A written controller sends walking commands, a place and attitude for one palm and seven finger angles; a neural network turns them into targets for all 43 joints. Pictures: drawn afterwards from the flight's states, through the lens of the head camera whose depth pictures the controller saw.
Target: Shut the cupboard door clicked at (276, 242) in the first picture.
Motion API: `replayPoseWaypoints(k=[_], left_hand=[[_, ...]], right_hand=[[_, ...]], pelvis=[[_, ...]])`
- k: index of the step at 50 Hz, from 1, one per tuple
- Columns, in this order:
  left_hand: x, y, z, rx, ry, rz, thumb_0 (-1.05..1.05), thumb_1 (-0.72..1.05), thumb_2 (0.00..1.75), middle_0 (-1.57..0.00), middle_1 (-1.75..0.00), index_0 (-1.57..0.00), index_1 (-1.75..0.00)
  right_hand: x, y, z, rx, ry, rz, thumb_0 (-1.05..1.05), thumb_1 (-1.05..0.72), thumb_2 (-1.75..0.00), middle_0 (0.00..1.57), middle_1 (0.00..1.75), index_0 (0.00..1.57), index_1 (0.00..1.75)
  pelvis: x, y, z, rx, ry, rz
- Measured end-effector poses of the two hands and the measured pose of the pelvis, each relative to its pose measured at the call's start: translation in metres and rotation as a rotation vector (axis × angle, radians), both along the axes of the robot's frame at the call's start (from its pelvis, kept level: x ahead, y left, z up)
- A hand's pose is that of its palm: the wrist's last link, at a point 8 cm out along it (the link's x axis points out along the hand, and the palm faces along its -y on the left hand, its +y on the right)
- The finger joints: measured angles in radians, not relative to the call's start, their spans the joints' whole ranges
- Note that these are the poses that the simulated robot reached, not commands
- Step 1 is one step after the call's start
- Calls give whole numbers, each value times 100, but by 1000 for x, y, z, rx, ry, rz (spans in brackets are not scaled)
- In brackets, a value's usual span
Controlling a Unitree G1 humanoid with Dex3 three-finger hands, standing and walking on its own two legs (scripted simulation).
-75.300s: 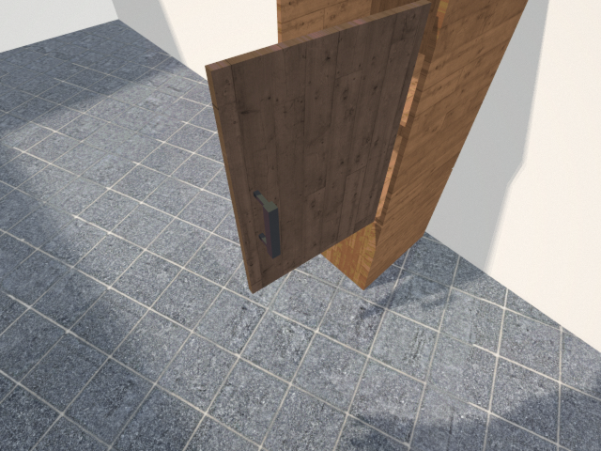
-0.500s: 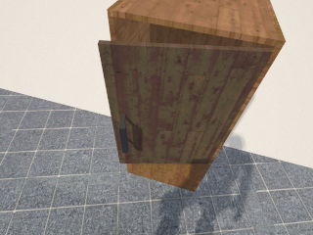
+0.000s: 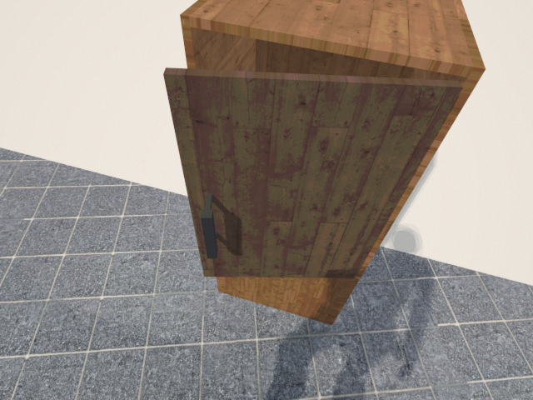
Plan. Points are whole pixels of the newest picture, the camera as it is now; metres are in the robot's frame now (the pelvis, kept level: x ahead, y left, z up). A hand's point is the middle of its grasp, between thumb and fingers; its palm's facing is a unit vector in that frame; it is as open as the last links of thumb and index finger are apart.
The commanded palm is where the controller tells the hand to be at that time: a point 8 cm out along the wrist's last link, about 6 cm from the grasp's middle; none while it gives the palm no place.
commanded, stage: look again from close up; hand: left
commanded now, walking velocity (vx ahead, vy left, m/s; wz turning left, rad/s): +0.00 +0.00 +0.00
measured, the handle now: (210, 227) +0.44 +0.14 -0.07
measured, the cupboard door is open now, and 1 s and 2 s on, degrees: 17 17 17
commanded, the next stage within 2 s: raise the hand and make a fist in 0.04 s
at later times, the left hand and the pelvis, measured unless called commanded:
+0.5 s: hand (188, 370) +0.17 +0.13 -0.05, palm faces +0.06 -1.00 +0.05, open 6.5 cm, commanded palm +0.10 +0.20 -0.07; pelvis -0.03 -0.05 -0.07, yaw +3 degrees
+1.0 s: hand (177, 369) +0.18 +0.15 -0.08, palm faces +0.13 -0.99 -0.01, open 4.1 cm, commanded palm +0.13 +0.20 -0.07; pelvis -0.03 -0.06 -0.11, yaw +4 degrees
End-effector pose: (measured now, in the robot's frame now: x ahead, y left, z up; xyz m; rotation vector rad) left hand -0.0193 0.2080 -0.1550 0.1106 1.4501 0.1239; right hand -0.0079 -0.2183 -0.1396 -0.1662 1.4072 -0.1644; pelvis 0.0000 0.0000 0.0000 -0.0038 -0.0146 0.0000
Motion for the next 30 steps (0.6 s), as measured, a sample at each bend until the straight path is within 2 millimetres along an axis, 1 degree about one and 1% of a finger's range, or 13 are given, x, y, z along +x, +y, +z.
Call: replayPoseWaypoints(k=[8,9,10,12,14,16,17,19,20,22,24,28,30], left_hand=[[1,-4,1,7,-3,-5,1,91,90,-20,-30,-20,-30],[11,0,6,21,-54,47,1,91,90,-20,-30,-20,-30],[29,9,18,68,-161,62,2,93,90,-21,-30,-20,-30],[74,24,57,152,-469,81,4,94,90,-21,-31,-21,-31],[117,26,98,189,-724,88,4,95,90,-22,-32,-21,-32],[156,20,132,188,-970,58,3,95,90,-23,-34,-23,-34],[171,14,143,173,-1078,40,3,94,90,-24,-35,-24,-35],[191,-1,153,96,-1247,19,2,94,90,-27,-38,-26,-38],[195,-9,153,44,-1319,8,2,93,90,-28,-39,-27,-39],[192,-22,143,-56,-1431,-19,1,93,90,-31,-42,-30,-43],[177,-28,121,-107,-1473,-39,1,92,90,-34,-46,-34,-46],[128,-20,61,-66,-1326,10,1,91,90,-42,-54,-41,-54],[103,-10,46,-1,-1256,52,1,90,90,-46,-57,-45,-58]], right_hand=[[0,-4,-1,4,3,2,1,-92,-89,20,30,20,30],[3,-7,1,-7,-34,5,1,-92,-89,20,30,20,30],[7,-11,5,-27,-108,8,2,-93,-89,20,30,21,30],[20,-20,14,-50,-254,26,2,-93,-89,20,30,21,30],[36,-31,17,-38,-372,47,2,-93,-89,20,30,21,30],[56,-42,15,-31,-485,87,2,-92,-89,20,30,21,30],[67,-48,13,-30,-537,105,2,-92,-89,20,30,21,30],[90,-59,12,-38,-626,128,2,-92,-89,20,30,21,30],[101,-64,13,-44,-668,134,2,-91,-89,20,30,21,30],[123,-72,17,-60,-739,149,1,-91,-89,20,30,20,30],[144,-79,20,-79,-797,181,1,-91,-89,20,30,20,30],[186,-85,19,-103,-873,281,1,-91,-89,20,30,20,30],[204,-82,13,-99,-899,329,1,-91,-90,20,30,20,30]], pelvis=[[0,-4,0,-1,6,4],[-2,-5,-1,-3,7,14],[-4,-7,-2,-1,5,21],[-5,-12,-3,10,8,34],[-6,-14,-5,13,20,60],[-11,-17,-13,26,34,80],[-15,-19,-19,32,45,83],[-20,-23,-30,25,82,78],[-22,-26,-36,26,106,71],[-26,-35,-50,31,147,57],[-30,-44,-65,36,180,51],[-36,-58,-94,21,230,68],[-37,-62,-105,7,251,80]])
